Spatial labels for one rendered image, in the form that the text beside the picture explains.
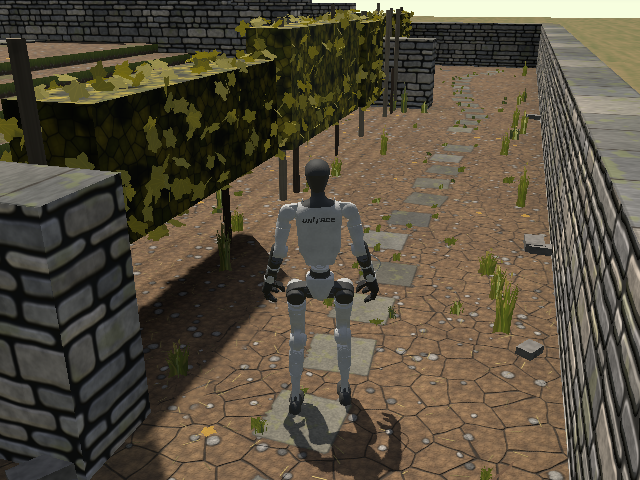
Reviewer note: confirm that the left robot upper arm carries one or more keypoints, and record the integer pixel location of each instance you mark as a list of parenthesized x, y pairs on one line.
[(286, 213)]

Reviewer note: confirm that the robot head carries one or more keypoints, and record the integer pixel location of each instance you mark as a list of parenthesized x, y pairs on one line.
[(317, 173)]

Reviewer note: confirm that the robot left hand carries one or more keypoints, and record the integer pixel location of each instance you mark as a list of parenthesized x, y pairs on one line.
[(272, 287)]

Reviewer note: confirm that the right robot forearm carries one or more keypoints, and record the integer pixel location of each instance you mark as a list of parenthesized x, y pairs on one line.
[(366, 265)]

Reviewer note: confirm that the left robot foot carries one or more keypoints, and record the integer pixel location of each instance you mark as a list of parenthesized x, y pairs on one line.
[(295, 406)]

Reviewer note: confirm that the robot right hand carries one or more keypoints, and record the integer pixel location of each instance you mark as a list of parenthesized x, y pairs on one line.
[(370, 286)]

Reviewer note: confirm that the left robot forearm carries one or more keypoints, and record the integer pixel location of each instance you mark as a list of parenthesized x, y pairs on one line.
[(272, 267)]

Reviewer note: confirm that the right robot upper arm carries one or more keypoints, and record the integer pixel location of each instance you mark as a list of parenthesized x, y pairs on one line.
[(350, 211)]

